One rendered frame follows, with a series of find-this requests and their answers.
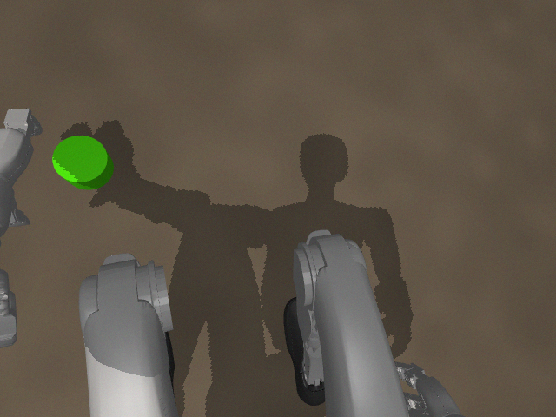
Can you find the right robot foot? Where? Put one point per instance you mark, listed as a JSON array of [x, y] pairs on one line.
[[310, 394]]

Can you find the left robot hand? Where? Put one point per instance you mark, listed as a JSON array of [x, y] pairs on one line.
[[16, 152]]

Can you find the tin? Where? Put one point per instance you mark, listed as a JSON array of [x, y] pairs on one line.
[[83, 162]]

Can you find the right robot hand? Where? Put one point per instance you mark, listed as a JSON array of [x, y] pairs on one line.
[[433, 399]]

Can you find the left robot arm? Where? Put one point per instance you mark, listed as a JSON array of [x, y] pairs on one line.
[[8, 311]]

